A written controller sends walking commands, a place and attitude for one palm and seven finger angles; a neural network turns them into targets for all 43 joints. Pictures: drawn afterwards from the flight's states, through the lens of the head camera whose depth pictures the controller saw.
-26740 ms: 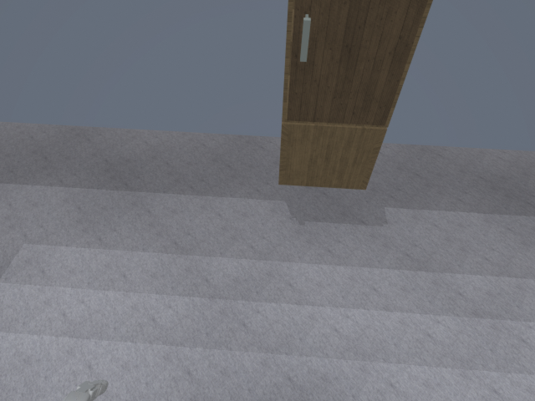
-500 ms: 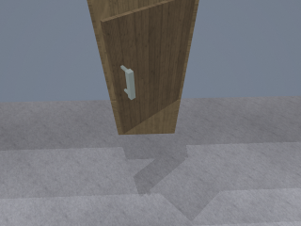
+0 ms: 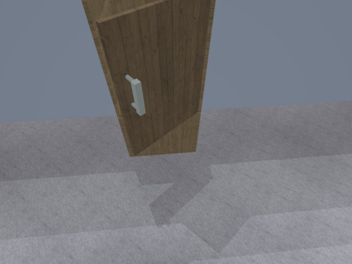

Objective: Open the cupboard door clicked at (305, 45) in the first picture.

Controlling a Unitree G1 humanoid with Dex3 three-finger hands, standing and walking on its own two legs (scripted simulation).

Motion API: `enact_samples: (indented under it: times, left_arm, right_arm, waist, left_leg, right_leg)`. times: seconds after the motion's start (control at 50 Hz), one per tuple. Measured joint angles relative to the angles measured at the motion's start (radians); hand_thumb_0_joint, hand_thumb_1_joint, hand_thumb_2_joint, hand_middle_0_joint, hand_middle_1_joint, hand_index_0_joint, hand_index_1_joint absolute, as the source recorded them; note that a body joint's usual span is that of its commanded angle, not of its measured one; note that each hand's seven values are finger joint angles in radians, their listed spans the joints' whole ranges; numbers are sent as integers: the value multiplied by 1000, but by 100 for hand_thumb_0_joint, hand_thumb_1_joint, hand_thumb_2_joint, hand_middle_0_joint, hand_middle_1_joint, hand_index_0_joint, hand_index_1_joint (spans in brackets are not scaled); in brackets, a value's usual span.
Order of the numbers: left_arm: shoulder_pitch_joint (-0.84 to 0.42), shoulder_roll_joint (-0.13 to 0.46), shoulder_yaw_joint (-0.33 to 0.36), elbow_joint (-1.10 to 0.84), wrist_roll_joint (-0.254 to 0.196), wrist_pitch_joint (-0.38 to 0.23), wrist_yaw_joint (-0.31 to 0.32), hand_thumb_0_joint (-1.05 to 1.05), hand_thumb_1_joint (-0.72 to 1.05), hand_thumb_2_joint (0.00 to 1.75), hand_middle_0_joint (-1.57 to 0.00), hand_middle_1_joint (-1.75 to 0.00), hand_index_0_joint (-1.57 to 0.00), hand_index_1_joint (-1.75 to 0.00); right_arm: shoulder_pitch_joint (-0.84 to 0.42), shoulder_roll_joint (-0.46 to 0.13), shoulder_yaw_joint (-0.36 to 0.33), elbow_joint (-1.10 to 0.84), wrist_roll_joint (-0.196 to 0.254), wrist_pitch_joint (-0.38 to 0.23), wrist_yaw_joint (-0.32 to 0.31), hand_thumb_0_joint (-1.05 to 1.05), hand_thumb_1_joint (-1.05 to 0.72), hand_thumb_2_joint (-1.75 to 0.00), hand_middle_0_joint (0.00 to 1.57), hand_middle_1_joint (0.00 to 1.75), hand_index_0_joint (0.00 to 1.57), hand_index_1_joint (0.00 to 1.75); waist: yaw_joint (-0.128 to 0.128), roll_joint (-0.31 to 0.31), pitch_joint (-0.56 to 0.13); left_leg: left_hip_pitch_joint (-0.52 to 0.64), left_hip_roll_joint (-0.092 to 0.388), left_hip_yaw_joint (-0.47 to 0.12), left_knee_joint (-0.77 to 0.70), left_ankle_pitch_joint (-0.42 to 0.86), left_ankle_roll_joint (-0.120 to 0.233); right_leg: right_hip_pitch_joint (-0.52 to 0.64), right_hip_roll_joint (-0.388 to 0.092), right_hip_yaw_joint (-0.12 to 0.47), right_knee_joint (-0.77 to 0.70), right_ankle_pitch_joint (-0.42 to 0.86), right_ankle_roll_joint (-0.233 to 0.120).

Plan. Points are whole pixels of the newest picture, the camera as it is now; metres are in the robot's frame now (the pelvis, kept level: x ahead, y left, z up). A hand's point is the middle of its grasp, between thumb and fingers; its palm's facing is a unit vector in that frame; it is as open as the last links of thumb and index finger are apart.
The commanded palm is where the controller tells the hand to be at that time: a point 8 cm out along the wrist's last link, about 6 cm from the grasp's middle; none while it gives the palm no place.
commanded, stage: walk to a spot facing it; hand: left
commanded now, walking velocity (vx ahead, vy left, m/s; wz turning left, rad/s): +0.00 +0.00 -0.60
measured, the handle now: (135, 95) +0.60 +0.18 +0.00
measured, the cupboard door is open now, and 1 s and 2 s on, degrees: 37 37 37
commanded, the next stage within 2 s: none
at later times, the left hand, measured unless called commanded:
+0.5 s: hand out of the picture +0.05 +0.14 -0.16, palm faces -0.19 -0.94 -0.29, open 7.4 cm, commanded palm none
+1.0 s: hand (125, 243) +0.20 +0.16 -0.17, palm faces -0.48 -0.84 -0.25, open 7.4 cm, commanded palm none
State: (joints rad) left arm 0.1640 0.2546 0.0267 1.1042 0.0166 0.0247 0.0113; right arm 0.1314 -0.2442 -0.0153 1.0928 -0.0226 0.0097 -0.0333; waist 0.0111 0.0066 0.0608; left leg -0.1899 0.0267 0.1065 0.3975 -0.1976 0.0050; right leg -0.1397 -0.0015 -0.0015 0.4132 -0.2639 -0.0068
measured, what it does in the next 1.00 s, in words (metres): steps on the spot, turning right: left foot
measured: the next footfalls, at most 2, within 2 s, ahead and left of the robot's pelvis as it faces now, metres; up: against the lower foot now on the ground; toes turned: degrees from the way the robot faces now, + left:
left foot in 0.82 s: +0.10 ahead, +0.10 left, +0.00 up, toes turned -29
right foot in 1.16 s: -0.05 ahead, -0.14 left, +0.00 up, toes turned -43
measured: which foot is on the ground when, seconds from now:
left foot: down 0.00-0.22, up 0.24-0.80, down 0.82-1.00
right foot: down 0.00-0.80, up 0.82-1.00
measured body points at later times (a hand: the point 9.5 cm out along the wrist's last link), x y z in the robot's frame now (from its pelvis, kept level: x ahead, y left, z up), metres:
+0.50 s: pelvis -0.01 -0.05 +0.00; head +0.04 -0.09 +0.45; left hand +0.06 +0.19 -0.14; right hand +0.03 -0.31 -0.16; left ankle +0.00 +0.13 -0.65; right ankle -0.03 -0.11 -0.74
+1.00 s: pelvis +0.01 +0.00 +0.00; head +0.08 -0.01 +0.44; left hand +0.22 +0.20 -0.15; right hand -0.05 -0.26 -0.13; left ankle +0.07 +0.12 -0.74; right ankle -0.07 -0.11 -0.67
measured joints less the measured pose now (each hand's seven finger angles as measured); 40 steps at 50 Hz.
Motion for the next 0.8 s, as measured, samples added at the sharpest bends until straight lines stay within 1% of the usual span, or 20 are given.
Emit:
enact_samples:
  times: [0.1, 0.16, 0.18, 0.2, 0.22, 0.24, 0.26, 0.28, 0.3, 0.34, 0.4, 0.52, 0.6, 0.68, 0.74, 0.78, 0.8]
  left_arm:
    - [17, -15, 15, -58, 6, 29, -14, 0, 91, 89, -20, -30, -20, -30]
    - [18, -26, 24, -89, 9, 43, -23, 0, 91, 89, -20, -30, -20, -30]
    - [18, -32, 27, -98, 9, 44, -25, 0, 91, 89, -20, -30, -20, -30]
    - [22, -38, 29, -108, 10, 42, -27, 0, 91, 89, -20, -30, -20, -30]
    - [30, -42, 31, -119, 11, 36, -29, 0, 91, 89, -20, -30, -20, -30]
    - [35, -49, 33, -124, 14, 27, -27, 0, 91, 89, -20, -30, -20, -30]
    - [39, -55, 32, -127, 14, 20, -23, 0, 91, 89, -20, -30, -20, -30]
    - [43, -61, 33, -129, 13, 14, -19, 0, 91, 89, -20, -30, -20, -30]
    - [49, -67, 34, -131, 12, 11, -13, 0, 91, 89, -20, -30, -21, -30]
    - [63, -75, 35, -130, 8, 6, -4, 0, 91, 89, -20, -30, -21, -30]
    - [87, -82, 35, -126, 4, 2, 4, 0, 90, 89, -20, -30, -21, -30]
    - [113, -82, 40, -133, 5, 4, 4, 0, 90, 89, -20, -30, -21, -30]
    - [114, -73, 44, -148, 9, 4, 0, 0, 90, 89, -20, -30, -21, -30]
    - [111, -56, 49, -163, 12, 6, -1, 0, 90, 89, -20, -30, -21, -30]
    - [108, -37, 53, -169, 13, 12, 0, 0, 90, 89, -20, -30, -21, -30]
    - [105, -22, 57, -170, 10, 18, 1, 0, 90, 89, -20, -30, -21, -30]
    - [109, -17, 57, -174, 7, 22, 1, 0, 90, 89, -20, -30, -21, -30]
  right_arm:
    - [21, 27, -14, -54, -3, 10, -4, 0, -91, -90, 20, 30, 20, 30]
    - [34, 32, -21, -72, -9, 11, -3, 0, -91, -90, 20, 30, 20, 30]
    - [38, 30, -23, -76, -10, 12, -3, 0, -91, -90, 20, 30, 20, 30]
    - [43, 28, -25, -79, -10, 15, -2, 0, -91, -90, 20, 30, 20, 30]
    - [48, 25, -28, -82, -8, 19, -2, 0, -91, -90, 20, 30, 20, 30]
    - [46, 21, -33, -82, -3, 27, -1, 1, -91, -90, 20, 30, 20, 30]
    - [42, 18, -37, -81, 0, 37, -1, 1, -91, -90, 20, 30, 20, 30]
    - [36, 16, -41, -81, 2, 46, -1, 1, -91, -90, 20, 30, 20, 30]
    - [28, 14, -44, -81, 4, 52, -1, 1, -91, -90, 20, 30, 20, 30]
    - [12, 13, -48, -89, 6, 55, -1, 1, -91, -90, 20, 30, 20, 30]
    - [-10, 16, -50, -111, 8, 52, -2, 1, -91, -90, 20, 30, 20, 30]
    - [-51, 21, -49, -144, 11, 51, -7, 1, -91, -90, 20, 30, 20, 30]
    - [-74, 24, -47, -162, 13, 47, -6, 1, -91, -90, 20, 30, 20, 30]
    - [-90, 29, -43, -181, 17, 40, -5, 1, -91, -90, 20, 30, 20, 30]
    - [-93, 37, -37, -199, 23, 30, -5, 1, -91, -90, 20, 30, 20, 30]
    - [-85, 42, -30, -211, 26, 18, -5, 1, -91, -90, 20, 30, 20, 30]
    - [-72, 38, -25, -221, 25, 9, -4, 1, -91, -90, 20, 30, 20, 30]
  waist:
    - [2, -15, 23]
    - [9, -15, 45]
    - [11, -8, 52]
    - [13, 1, 55]
    - [14, 10, 54]
    - [13, 22, 57]
    - [10, 29, 61]
    - [11, 31, 65]
    - [13, 30, 69]
    - [16, 25, 72]
    - [17, 16, 65]
    - [28, 3, 42]
    - [41, -7, 35]
    - [52, -21, 30]
    - [55, -39, 26]
    - [49, -50, 17]
    - [42, -41, 5]
  left_leg:
    - [-44, 18, 53, 82, -44, -3]
    - [-60, 32, 88, 124, -65, -9]
    - [-64, 41, 96, 139, -72, -14]
    - [-71, 52, 102, 160, -82, -21]
    - [-86, 65, 106, 194, -98, -30]
    - [-109, 75, 94, 249, -146, -37]
    - [-142, 68, 58, 337, -220, -40]
    - [-178, 51, 18, 437, -270, -43]
    - [-210, 35, -15, 531, -287, -47]
    - [-257, 14, -56, 658, -266, -57]
    - [-288, 3, -92, 714, -222, -72]
    - [-297, 4, -142, 679, -190, -87]
    - [-283, -3, -153, 610, -202, -85]
    - [-256, -20, -153, 521, -222, -78]
    - [-213, -38, -153, 403, -224, -68]
    - [-158, -45, -151, 258, -159, -61]
    - [-120, -33, -157, 162, -124, -48]
  right_leg:
    - [-95, 12, 49, 142, -52, -8]
    - [-164, 2, 21, 290, -148, -9]
    - [-172, -1, 8, 311, -163, -10]
    - [-169, -3, -4, 298, -146, -11]
    - [-157, -1, -9, 258, -98, -23]
    - [-161, 10, -11, 261, -94, -41]
    - [-164, 19, -11, 266, -101, -54]
    - [-161, 26, -6, 258, -102, -62]
    - [-155, 32, 3, 239, -95, -68]
    - [-139, 44, 27, 186, -62, -73]
    - [-117, 62, 66, 110, -12, -80]
    - [-97, 91, 135, 35, 39, -83]
    - [-100, 105, 175, 25, 51, -78]
    - [-107, 117, 217, 26, 55, -66]
    - [-118, 126, 252, 38, 52, -51]
    - [-133, 135, 273, 64, 40, -36]
    - [-149, 150, 276, 91, 26, -28]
